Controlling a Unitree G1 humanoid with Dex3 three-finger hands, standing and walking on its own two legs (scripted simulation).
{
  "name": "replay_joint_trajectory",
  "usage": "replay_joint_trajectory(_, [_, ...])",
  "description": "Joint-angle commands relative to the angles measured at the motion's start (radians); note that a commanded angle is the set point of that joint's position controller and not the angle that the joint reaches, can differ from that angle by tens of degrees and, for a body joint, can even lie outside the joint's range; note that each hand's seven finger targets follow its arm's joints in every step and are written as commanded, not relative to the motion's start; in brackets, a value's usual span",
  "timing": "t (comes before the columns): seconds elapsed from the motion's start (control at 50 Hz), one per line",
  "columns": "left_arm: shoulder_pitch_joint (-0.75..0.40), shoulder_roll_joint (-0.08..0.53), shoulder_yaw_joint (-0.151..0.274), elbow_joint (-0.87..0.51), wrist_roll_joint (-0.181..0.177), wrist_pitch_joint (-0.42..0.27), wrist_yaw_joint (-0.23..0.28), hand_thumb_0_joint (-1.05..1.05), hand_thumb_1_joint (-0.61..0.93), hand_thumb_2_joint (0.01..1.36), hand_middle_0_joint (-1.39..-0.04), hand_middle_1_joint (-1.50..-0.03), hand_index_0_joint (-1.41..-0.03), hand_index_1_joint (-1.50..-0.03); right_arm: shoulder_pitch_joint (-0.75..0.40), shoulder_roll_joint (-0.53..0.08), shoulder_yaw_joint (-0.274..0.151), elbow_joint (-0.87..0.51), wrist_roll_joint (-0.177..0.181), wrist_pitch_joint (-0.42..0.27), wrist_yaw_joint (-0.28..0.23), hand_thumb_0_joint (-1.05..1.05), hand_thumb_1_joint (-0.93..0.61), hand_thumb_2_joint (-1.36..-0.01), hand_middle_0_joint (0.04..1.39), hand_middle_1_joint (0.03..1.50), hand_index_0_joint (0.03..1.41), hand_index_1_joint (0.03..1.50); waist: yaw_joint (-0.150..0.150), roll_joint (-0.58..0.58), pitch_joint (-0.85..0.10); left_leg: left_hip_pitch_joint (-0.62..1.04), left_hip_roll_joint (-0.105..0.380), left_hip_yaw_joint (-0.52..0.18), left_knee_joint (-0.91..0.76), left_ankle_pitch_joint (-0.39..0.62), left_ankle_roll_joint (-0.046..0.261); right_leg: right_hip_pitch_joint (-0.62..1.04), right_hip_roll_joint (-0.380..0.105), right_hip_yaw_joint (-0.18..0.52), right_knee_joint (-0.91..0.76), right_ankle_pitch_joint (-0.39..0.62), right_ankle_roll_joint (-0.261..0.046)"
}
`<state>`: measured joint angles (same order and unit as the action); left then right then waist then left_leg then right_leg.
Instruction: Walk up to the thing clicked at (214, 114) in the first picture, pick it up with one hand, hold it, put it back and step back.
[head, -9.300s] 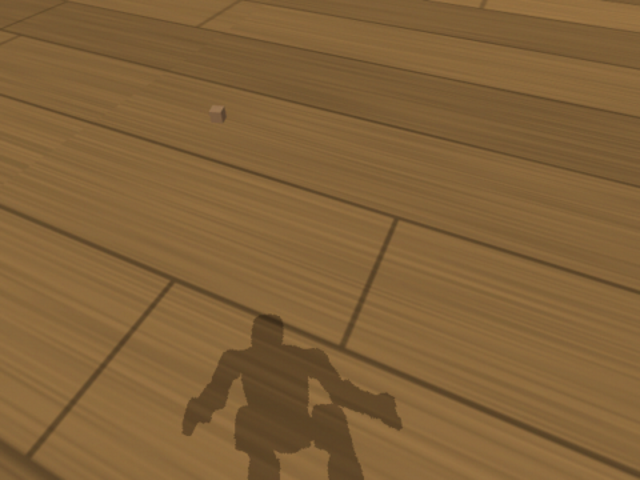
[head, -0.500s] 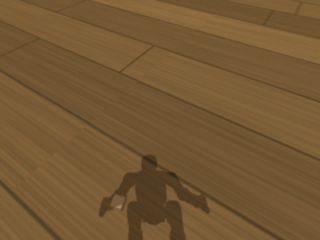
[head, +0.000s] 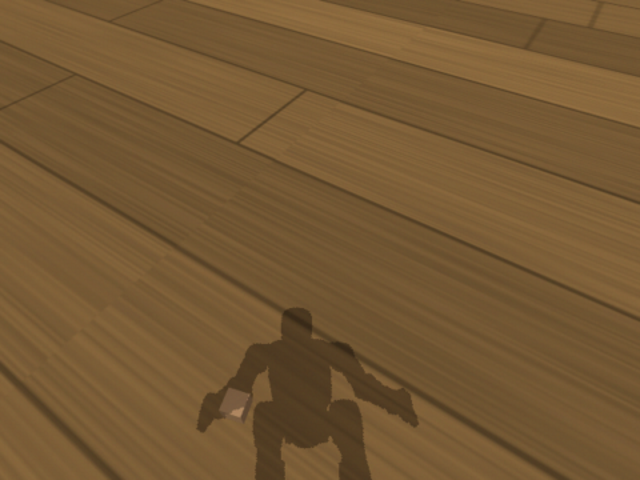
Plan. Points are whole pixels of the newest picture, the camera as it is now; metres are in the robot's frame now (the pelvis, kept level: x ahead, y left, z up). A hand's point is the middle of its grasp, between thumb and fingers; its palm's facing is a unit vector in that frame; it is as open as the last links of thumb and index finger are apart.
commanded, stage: stand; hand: left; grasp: from above
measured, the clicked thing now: (236, 405) +0.42 +0.25 -0.75
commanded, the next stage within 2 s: rise first in 0.20 s
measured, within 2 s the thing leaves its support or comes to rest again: neither
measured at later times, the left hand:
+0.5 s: hand out of the picture +0.13 +0.25 -0.17, palm faces -0.01 -0.94 -0.35, open 8.4 cm
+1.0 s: hand out of the picture +0.13 +0.27 -0.23, palm faces -0.02 -0.84 -0.54, open 13.9 cm
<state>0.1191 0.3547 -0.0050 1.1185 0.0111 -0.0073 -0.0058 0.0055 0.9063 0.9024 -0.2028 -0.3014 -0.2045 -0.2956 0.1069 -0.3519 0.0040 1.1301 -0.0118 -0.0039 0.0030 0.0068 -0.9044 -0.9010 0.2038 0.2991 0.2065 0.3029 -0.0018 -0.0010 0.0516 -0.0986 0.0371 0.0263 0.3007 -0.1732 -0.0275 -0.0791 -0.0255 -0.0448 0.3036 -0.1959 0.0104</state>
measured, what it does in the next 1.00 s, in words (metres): lowers itself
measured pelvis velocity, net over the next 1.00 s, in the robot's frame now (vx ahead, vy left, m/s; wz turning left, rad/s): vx -0.02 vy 0.01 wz -0.01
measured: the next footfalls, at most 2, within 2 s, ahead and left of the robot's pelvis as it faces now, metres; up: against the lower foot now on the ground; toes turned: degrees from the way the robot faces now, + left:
none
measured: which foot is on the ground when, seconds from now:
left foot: down 0.00-1.00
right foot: down 0.00-1.00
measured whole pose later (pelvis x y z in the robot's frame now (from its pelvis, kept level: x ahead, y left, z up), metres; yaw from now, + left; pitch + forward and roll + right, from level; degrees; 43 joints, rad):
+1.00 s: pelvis -0.02 +0.01 -0.07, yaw +0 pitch +15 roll -1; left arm 0.05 0.26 0.18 0.73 0.22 0.29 0.18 0.00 -0.48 0.98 -0.08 -1.06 -0.07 -1.07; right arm 0.19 -0.24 -0.03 0.63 -0.01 -0.08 -0.05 0.01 -0.86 -0.89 0.20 0.30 0.21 0.30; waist -0.01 -0.01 -0.08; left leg -0.79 0.05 0.01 0.99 -0.45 -0.01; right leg -0.76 -0.04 -0.03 0.96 -0.46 0.02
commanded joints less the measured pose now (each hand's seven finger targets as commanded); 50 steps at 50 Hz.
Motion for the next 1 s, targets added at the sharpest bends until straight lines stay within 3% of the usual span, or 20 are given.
replay_joint_trajectory(0.0, [-0.026,0.215,0.043,-0.055,-0.001,-0.024,0.017,0.0,0.9,0.9,-0.2,-0.3,-0.2,-0.301,-0.036,-0.21,-0.042,-0.058,0.002,-0.024,-0.011,0.0,-0.9,-0.9,0.2,0.3,0.2,0.3,0.003,0.006,-0.083,0.03,0.112,-0.086,-0.025,0.199,0.036,0.003,-0.122,0.087,-0.04,0.192,-0.027])
replay_joint_trajectory(0.26, [-0.027,0.211,0.042,-0.059,0.0,-0.025,0.018,0.0,0.9,0.9,-0.2,-0.3,-0.2,-0.301,-0.028,-0.213,-0.044,-0.059,0.0,-0.022,-0.011,0.0,-0.9,-0.9,0.2,0.3,0.2,0.3,0.0,-0.003,-0.072,0.025,0.112,-0.083,-0.023,0.187,0.04,-0.004,-0.121,0.085,-0.043,0.182,-0.025])
replay_joint_trajectory(0.28, [-0.024,0.212,0.041,-0.057,0.0,-0.024,0.019,0.0,0.82,0.971,-0.148,-0.353,-0.131,-0.367,-0.033,-0.211,-0.044,-0.061,0.002,-0.02,-0.01,0.0,-0.903,-0.907,0.197,0.3,0.198,0.3,0.0,-0.004,-0.077,0.034,0.114,-0.085,-0.023,0.197,0.04,-0.004,-0.119,0.081,-0.04,0.187,-0.026])
replay_joint_trajectory(0.3, [-0.375,0.024,0.037,-0.408,-0.046,-0.113,0.03,0.0,0.748,0.958,-0.202,-0.433,-0.163,-0.447,-0.005,-0.037,-0.006,-0.334,0.073,-0.068,-0.032,0.0,-0.891,-0.898,0.2,0.3,0.2,0.3,-0.125,0.048,0.012,-0.099,-0.045,0.036,0.044,0.031,0.039,-0.234,0.008,0.027,0.015,0.113,-0.015])
replay_joint_trajectory(0.32, [-0.449,0.088,0.063,-0.332,-0.041,-0.102,0.035,0.0,0.691,0.889,-0.208,-0.513,-0.184,-0.527,0.044,-0.07,-0.012,-0.281,0.072,-0.067,-0.041,0.0,-0.813,-0.881,0.199,0.3,0.2,0.3,-0.083,0.014,-0.034,-0.097,-0.043,0.028,0.054,0.015,0.042,-0.178,0.006,0.013,0.021,0.081,-0.013])
replay_joint_trajectory(0.34, [-0.263,0.2,0.134,-0.164,-0.013,-0.059,0.039,0.0,0.623,0.901,-0.188,-0.593,-0.168,-0.607,0.08,-0.102,-0.033,-0.284,0.074,-0.055,-0.051,0.0,-0.816,-0.883,0.199,0.301,0.2,0.301,-0.049,0.0,-0.026,-0.118,-0.041,0.028,0.06,0.003,0.039,-0.177,0.015,0.001,0.029,0.042,-0.021])
replay_joint_trajectory(0.36, [-0.233,0.205,0.145,-0.088,0.012,-0.04,0.029,0.0,0.543,0.894,-0.175,-0.673,-0.161,-0.687,0.098,-0.105,-0.047,-0.3,0.066,-0.05,-0.048,0.0,-0.804,-0.877,0.199,0.3,0.2,0.3,-0.045,-0.043,-0.057,-0.141,-0.043,0.026,0.095,0.006,0.042,-0.19,0.017,-0.001,0.051,0.03,-0.023])
replay_joint_trajectory(0.38, [-0.319,0.219,0.152,-0.102,0.038,-0.039,0.018,0.0,0.463,0.91,-0.154,-0.753,-0.146,-0.767,0.095,-0.099,-0.054,-0.333,0.06,-0.051,-0.048,0.0,-0.831,-0.882,0.2,0.3,0.2,0.3,-0.042,-0.059,-0.08,-0.174,-0.04,0.02,0.138,0.013,0.046,-0.216,0.019,-0.002,0.092,0.039,-0.023])
replay_joint_trajectory(0.4, [-0.299,0.238,0.179,-0.096,0.069,-0.041,0.017,0.0,0.383,0.912,-0.154,-0.822,-0.151,-0.827,0.109,-0.098,-0.07,-0.354,0.047,-0.058,-0.05,0.0,-0.857,-0.889,0.2,0.3,0.2,0.3,-0.025,-0.042,-0.162,-0.175,-0.043,0.018,0.17,0.051,0.044,-0.206,0.013,0.004,0.136,0.084,-0.023])
replay_joint_trajectory(0.44, [-0.13,0.19,0.201,-0.066,0.119,-0.018,0.019,0.0,0.223,0.935,-0.101,-0.917,-0.108,-0.911,0.164,-0.09,-0.091,-0.389,0.031,-0.062,-0.037,0.0,-0.856,-0.887,0.201,0.3,0.201,0.3,0.018,0.024,-0.258,-0.207,-0.051,0.017,0.237,0.111,0.03,-0.216,0.016,0.003,0.217,0.119,-0.031])
replay_joint_trajectory(0.48, [-0.103,0.182,0.22,-0.132,0.133,0.007,0.041,0.0,0.063,0.937,-0.099,-0.979,-0.11,-0.969,0.166,-0.081,-0.096,-0.443,0.033,-0.066,-0.03,0.0,-0.888,-0.895,0.201,0.3,0.201,0.3,0.037,0.045,-0.304,-0.212,-0.052,0.014,0.25,0.146,0.022,-0.213,0.023,0.0,0.247,0.134,-0.033])
replay_joint_trajectory(0.52, [-0.121,0.148,0.198,-0.191,0.143,0.06,0.064,0.0,-0.097,0.935,-0.113,-0.985,-0.118,-0.981,0.157,-0.075,-0.096,-0.485,0.042,-0.065,-0.027,0.0,-0.884,-0.894,0.201,0.3,0.201,0.3,0.012,0.049,-0.288,-0.228,-0.05,0.008,0.248,0.129,0.023,-0.241,0.028,-0.004,0.241,0.113,-0.031])
replay_joint_trajectory(0.54, [-0.128,0.155,0.213,-0.222,0.144,0.084,0.076,0.0,-0.177,0.926,-0.136,-0.977,-0.135,-0.98,0.146,-0.072,-0.095,-0.507,0.043,-0.068,-0.027,0.0,-0.881,-0.894,0.201,0.3,0.201,0.3,0.016,0.042,-0.294,-0.237,-0.046,0.001,0.256,0.128,0.021,-0.251,0.03,-0.009,0.251,0.104,-0.031])
replay_joint_trajectory(0.62, [-0.154,0.123,0.196,-0.264,0.154,0.157,0.099,0.0,-0.464,0.941,-0.108,-1.044,-0.101,-1.052,0.126,-0.062,-0.092,-0.56,0.039,-0.085,-0.025,0.0,-0.856,-0.889,0.202,0.3,0.201,0.3,-0.003,0.011,-0.259,-0.313,-0.035,-0.005,0.317,0.041,0.019,-0.351,0.036,-0.014,0.304,0.007,-0.028])
replay_joint_trajectory(0.66, [-0.158,0.11,0.201,-0.3,0.159,0.172,0.111,0.0,-0.484,0.946,-0.1,-1.059,-0.095,-1.065,0.136,-0.052,-0.089,-0.571,0.033,-0.094,-0.026,0.0,-0.855,-0.888,0.202,0.3,0.201,0.3,-0.006,0.014,-0.259,-0.354,-0.035,-0.003,0.351,-0.004,0.019,-0.396,0.035,-0.008,0.338,-0.031,-0.027])
replay_joint_trajectory(0.76, [-0.159,0.14,0.233,-0.402,0.2,0.192,0.149,0.0,-0.538,0.984,-0.079,-1.073,-0.066,-1.088,0.147,-0.045,-0.091,-0.59,0.021,-0.117,-0.033,0.0,-0.855,-0.888,0.202,0.3,0.201,0.3,-0.005,0.041,-0.334,-0.432,-0.028,-0.01,0.466,0.016,0.02,-0.475,0.032,0.004,0.459,-0.009,-0.026])
replay_joint_trajectory(0.82, [-0.128,0.097,0.224,-0.442,0.216,0.224,0.174,0.0,-0.54,0.985,-0.073,-1.075,-0.06,-1.09,0.128,-0.035,-0.089,-0.603,0.015,-0.12,-0.043,0.0,-0.854,-0.888,0.202,0.3,0.201,0.3,-0.008,0.055,-0.356,-0.461,-0.026,-0.018,0.502,0.022,0.014,-0.523,0.041,0.008,0.505,-0.002,-0.026])
replay_joint_trajectory(0.88, [-0.103,0.104,0.241,-0.503,0.223,0.262,0.199,0.0,-0.547,0.995,-0.062,-1.077,-0.047,-1.094,0.114,-0.028,-0.087,-0.61,0.008,-0.119,-0.055,0.0,-0.842,-0.884,0.202,0.3,0.201,0.3,0.0,0.058,-0.4,-0.495,-0.029,-0.02,0.545,0.038,0.016,-0.522,0.041,0.014,0.542,0.021,-0.024])
replay_joint_trajectory(0.92, [-0.098,0.081,0.227,-0.51,0.224,0.288,0.208,0.0,-0.557,0.994,-0.071,-1.072,-0.056,-1.089,0.1,-0.026,-0.088,-0.615,0.005,-0.116,-0.062,0.0,-0.859,-0.889,0.202,0.3,0.201,0.3,-0.012,0.042,-0.414,-0.517,-0.03,-0.023,0.57,0.062,0.019,-0.533,0.046,0.017,0.564,0.05,-0.021])
replay_joint_trajectory(0.98, [-0.087,0.073,0.224,-0.524,0.239,0.315,0.226,0.0,-0.536,0.986,-0.066,-1.07,-0.055,-1.083,0.081,-0.015,-0.085,-0.611,0.0,-0.109,-0.074,0.0,-0.846,-0.884,0.202,0.3,0.201,0.3,-0.004,0.044,-0.426,-0.557,-0.034,-0.019,0.599,0.051,0.018,-0.554,0.047,0.021,0.591,0.054,-0.021])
